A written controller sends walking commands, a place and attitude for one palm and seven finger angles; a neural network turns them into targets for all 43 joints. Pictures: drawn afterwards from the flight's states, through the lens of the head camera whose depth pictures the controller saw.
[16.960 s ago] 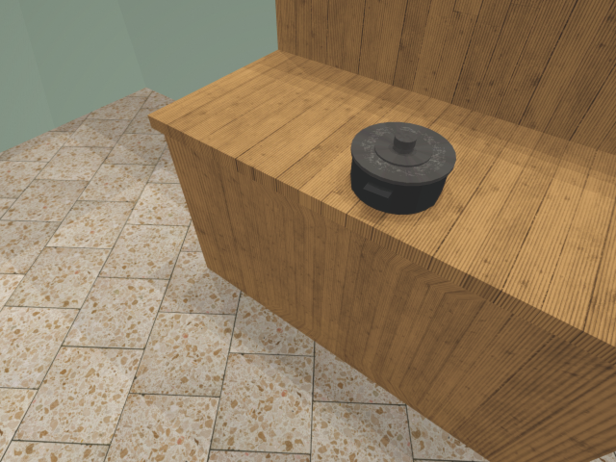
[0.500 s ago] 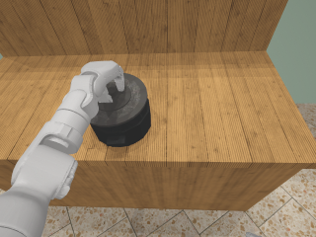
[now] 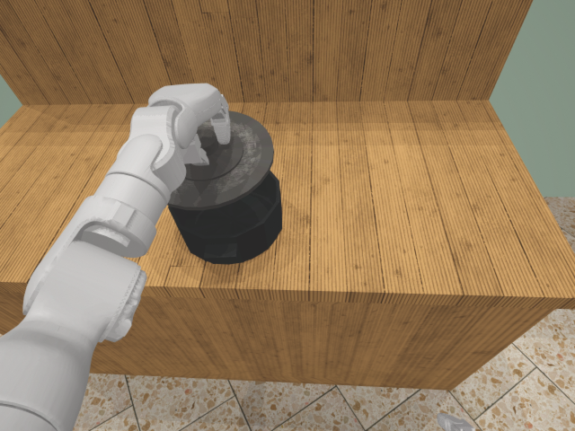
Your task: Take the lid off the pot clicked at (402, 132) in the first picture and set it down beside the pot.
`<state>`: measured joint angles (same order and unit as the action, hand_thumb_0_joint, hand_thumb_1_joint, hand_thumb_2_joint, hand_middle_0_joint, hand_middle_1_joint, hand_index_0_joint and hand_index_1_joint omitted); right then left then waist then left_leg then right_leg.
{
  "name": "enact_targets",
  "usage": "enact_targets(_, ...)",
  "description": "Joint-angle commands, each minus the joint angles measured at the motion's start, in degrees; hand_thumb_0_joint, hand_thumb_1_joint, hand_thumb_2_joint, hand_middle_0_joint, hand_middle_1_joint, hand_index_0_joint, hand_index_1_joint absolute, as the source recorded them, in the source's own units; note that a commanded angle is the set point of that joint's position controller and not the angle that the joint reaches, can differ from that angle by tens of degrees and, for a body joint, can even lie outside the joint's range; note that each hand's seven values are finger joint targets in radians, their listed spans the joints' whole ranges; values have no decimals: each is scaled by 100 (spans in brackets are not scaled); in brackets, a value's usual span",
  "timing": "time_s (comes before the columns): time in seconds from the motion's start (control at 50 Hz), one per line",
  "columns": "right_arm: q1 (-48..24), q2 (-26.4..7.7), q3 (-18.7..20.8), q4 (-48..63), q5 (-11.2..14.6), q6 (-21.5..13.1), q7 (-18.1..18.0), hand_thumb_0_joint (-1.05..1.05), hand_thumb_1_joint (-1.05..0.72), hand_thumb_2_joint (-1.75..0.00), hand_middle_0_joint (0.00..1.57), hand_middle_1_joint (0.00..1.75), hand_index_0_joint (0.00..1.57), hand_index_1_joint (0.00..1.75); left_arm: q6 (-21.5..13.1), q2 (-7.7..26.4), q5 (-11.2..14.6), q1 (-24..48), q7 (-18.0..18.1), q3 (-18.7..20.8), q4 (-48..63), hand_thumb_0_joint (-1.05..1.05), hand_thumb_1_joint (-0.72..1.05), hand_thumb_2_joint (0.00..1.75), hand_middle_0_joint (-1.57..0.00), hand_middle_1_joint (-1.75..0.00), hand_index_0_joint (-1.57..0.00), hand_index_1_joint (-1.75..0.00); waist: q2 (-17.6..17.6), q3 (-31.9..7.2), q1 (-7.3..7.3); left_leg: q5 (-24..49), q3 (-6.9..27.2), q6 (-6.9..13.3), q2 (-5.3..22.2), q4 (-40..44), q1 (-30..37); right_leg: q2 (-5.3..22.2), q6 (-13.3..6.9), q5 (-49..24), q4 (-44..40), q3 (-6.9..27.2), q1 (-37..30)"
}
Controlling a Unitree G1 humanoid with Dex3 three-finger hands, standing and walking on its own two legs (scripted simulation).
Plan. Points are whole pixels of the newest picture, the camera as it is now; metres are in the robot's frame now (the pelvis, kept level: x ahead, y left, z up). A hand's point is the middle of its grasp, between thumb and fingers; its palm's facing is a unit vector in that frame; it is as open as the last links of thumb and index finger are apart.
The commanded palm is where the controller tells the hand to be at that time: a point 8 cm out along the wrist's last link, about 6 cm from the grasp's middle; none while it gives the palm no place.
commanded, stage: lift the lid straight up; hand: left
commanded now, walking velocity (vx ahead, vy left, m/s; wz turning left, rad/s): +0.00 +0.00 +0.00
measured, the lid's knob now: (203, 142) +0.50 +0.12 +0.14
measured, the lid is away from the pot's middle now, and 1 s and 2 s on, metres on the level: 0.01 0.01 0.14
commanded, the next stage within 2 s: move the lid sideways beside the pot in 0.80 s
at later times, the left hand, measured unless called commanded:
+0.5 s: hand (187, 117) +0.47 +0.12 +0.21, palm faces -0.24 -0.01 -0.97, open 7.0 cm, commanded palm +0.46 +0.11 +0.28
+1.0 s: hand (194, 105) +0.48 +0.11 +0.22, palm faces -0.23 +0.00 -0.97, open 7.0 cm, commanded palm +0.47 +0.12 +0.28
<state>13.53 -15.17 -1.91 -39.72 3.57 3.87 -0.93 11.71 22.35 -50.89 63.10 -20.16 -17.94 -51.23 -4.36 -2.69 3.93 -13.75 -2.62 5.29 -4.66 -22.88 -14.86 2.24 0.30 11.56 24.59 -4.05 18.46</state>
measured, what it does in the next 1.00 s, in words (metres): stands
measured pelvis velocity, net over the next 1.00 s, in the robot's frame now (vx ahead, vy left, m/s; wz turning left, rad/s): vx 0.00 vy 0.00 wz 0.00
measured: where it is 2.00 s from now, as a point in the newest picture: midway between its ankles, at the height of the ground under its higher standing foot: outside the picture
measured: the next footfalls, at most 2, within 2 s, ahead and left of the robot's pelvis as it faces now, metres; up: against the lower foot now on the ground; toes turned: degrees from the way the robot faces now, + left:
none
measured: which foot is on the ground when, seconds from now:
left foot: down 0.00-1.00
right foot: down 0.00-1.00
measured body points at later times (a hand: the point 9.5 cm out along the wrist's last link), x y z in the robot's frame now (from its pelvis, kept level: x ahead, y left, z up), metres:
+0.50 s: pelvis +0.00 +0.00 +0.00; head +0.02 -0.03 +0.45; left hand +0.48 +0.12 +0.26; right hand +0.10 -0.26 -0.13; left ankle -0.03 +0.06 -0.74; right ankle +0.01 -0.13 -0.74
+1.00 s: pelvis +0.00 +0.00 +0.00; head +0.03 -0.03 +0.45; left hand +0.49 +0.11 +0.27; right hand +0.10 -0.25 -0.13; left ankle -0.03 +0.06 -0.74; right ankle +0.01 -0.13 -0.74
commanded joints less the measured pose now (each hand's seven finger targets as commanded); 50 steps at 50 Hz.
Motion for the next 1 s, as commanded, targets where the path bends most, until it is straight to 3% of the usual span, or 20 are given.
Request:
enact_targets(0.0, -60, -706, 234, 703, -48, -255, -72, 0, -90, -90, 20, 30, 20, 30, -5, 1477, -254, 3948, 280, 638, 1486, 0, 78, 77, -92, -106, -93, -105, 322, -2492, 72, 2232, 700, -218, 293, 85, 1221, -156, -316, -1716, -13, 233, -752)
enact_targets(0.04, -38, -714, 252, 778, -85, -300, -57, 0, -90, -90, 20, 30, 20, 30, -88, 1810, -288, 3934, 275, 903, 1857, 0, 78, 77, -92, -106, -93, -105, 163, -2946, 10, 2797, 772, -250, 325, 20, 1502, -154, -309, -1930, 12, 270, -949)
enact_targets(0.08, -26, -684, 273, 757, -78, -326, -45, 0, -90, -90, 20, 30, 20, 30, -55, 1636, -262, 3941, 239, 792, 1796, 0, 78, 77, -92, -106, -93, -105, 244, -2899, 47, 2934, 782, -274, 349, -9, 1599, -175, -298, -1946, -13, 254, -869)
enact_targets(0.16, -2, -772, 233, 655, -39, -239, -53, 0, -90, -90, 20, 30, 20, 30, 140, 1698, -179, 3796, 153, 866, 1161, 0, 78, 77, -92, -106, -93, -105, 845, -2188, 53, 1981, 624, -187, 287, 197, 874, -176, -287, -1794, -103, 213, -962)
enact_targets(0.22, -86, -741, 264, 768, -16, -338, -58, 0, -90, -90, 20, 30, 20, 30, 74, 1194, -101, 4224, 55, 399, 1680, 0, 78, 77, -92, -106, -93, -105, 434, -2353, 139, 2258, 702, -189, 282, 121, 1257, -147, -302, -1731, -96, 216, -699)
enact_targets(0.28, -18, -690, 301, 783, -94, -489, -33, 0, -90, -90, 20, 30, 20, 30, -14, 1582, -264, 4314, 56, 692, 2098, 0, 78, 77, -92, -106, -93, -105, 7, -3021, 44, 3230, 883, -287, 341, -46, 1918, -177, -307, -1922, -42, 269, -750)
enact_targets(0.32, 71, -802, 286, 706, -99, -391, -43, 0, -90, -90, 20, 30, 20, 30, 75, 1876, -178, 3805, 30, 1016, 1508, 0, 78, 77, -92, -106, -93, -105, 417, -2711, 22, 2943, 792, -251, 309, 12, 1488, -183, -312, -2055, -117, 254, -982)
enact_targets(0.38, 2, -771, 205, 601, -21, -316, -90, 0, -90, -90, 20, 30, 20, 30, 276, 1624, -188, 4108, -53, 715, 879, 0, 78, 77, -92, -106, -93, -105, 1011, -1898, 103, 1652, 597, -153, 222, 272, 680, -167, -281, -1743, -187, 222, -977)
enact_targets(0.48, -115, -682, 242, 794, -74, -481, -61, 0, -90, -90, 20, 30, 20, 30, 104, 1531, -340, 4547, -98, 555, 1895, 0, 78, 77, -92, -106, -93, -105, 96, -2894, 42, 2919, 823, -244, 291, 49, 1696, -151, -308, -1964, -88, 285, -894)
enact_targets(0.5, -110, -679, 247, 801, -80, -488, -48, 0, -90, -90, 20, 30, 20, 30, 115, 1443, -347, 4565, -129, 469, 1911, 0, 78, 77, -92, -106, -93, -105, 39, -2883, 68, 3022, 823, -269, 291, 23, 1754, -159, -307, -1982, -99, 270, -834)
enact_targets(0.54, -26, -746, 240, 721, -94, -419, -47, 0, -90, -90, 20, 30, 20, 30, 224, 1809, -330, 4294, -170, 848, 1418, 0, 78, 77, -92, -106, -93, -105, 543, -2581, 41, 2578, 760, -229, 276, 89, 1368, -181, -299, -1937, -148, 259, -989)
enact_targets(0.6, -105, -750, 182, 664, -13, -370, -108, 0, -90, -90, 20, 30, 20, 30, 359, 1566, -216, 4431, -283, 600, 872, 0, 78, 77, -92, -106, -93, -105, 913, -2069, 116, 1668, 624, -143, 184, 265, 829, -157, -287, -1715, -183, 233, -954)
enact_targets(0.62, -133, -775, 200, 705, 6, -364, -97, 0, -90, -90, 20, 30, 20, 30, 343, 1202, -127, 4451, -312, 326, 944, 0, 78, 77, -92, -106, -93, -105, 754, -1993, 181, 1740, 632, -154, 181, 237, 889, -142, -299, -1691, -192, 218, -794)
enact_targets(0.66, -153, -722, 212, 723, -26, -406, -68, 0, -90, -90, 20, 30, 20, 30, 286, 1086, -233, 4671, -353, 206, 1261, 0, 78, 77, -92, -106, -93, -105, 569, -2241, 150, 1950, 708, -175, 210, 184, 1187, -161, -295, -1619, -156, 208, -677)
enact_targets(0.68, -124, -734, 217, 750, -52, -414, -59, 0, -90, -90, 20, 30, 20, 30, 237, 1362, -283, 4654, -335, 439, 1452, 0, 78, 77, -92, -106, -93, -105, 483, -2526, 83, 2307, 779, -192, 234, 128, 1373, -166, -307, -1748, -110, 236, -781)
enact_targets(0.74, -80, -722, 213, 764, -93, -365, -49, 0, -90, -90, 20, 30, 20, 30, 163, 1442, -286, 4654, -356, 496, 1545, 0, 78, 77, -92, -106, -93, -105, 482, -2758, 107, 2606, 784, -214, 238, 89, 1467, -173, -290, -1937, -117, 260, -924)
enact_targets(0.8, -46, -735, 193, 686, -59, -351, -96, 0, -90, -90, 20, 30, 20, 30, 217, 1612, -300, 4730, -325, 632, 1186, 0, 78, 77, -92, -106, -93, -105, 736, -2416, 113, 2158, 690, -160, 222, 191, 1165, -176, -297, -1882, -162, 243, -963)
enact_targets(0.86, -65, -692, 191, 716, -66, -411, -83, 0, -90, -90, 20, 30, 20, 30, 162, 1364, -280, 4952, -255, 451, 1405, 0, 78, 77, -92, -106, -93, -105, 431, -2436, 114, 2307, 748, -210, 240, 174, 1325, -180, -315, -1785, -153, 214, -785)
enact_targets(0.92, 20, -784, 212, 736, -101, -401, -107, 0, -90, -90, 20, 30, 20, 30, 46, 1986, -312, 4547, -109, 992, 1423, 0, 78, 77, -92, -106, -93, -105, 428, -2675, 4, 2691, 763, -230, 291, 125, 1379, -158, -333, -1994, -140, 268, -1030)
enact_targets(0.98, -33, -715, 177, 721, -83, -344, -114, 0, -90, -90, 20, 30, 20, 30, 98, 1842, -446, 4483, -116, 841, 1136, 0, 78, 77, -92, -106, -93, -105, 626, -2609, 4, 2627, 687, -199, 304, 170, 1189, -166, -306, -2035, -118, 263, -1088)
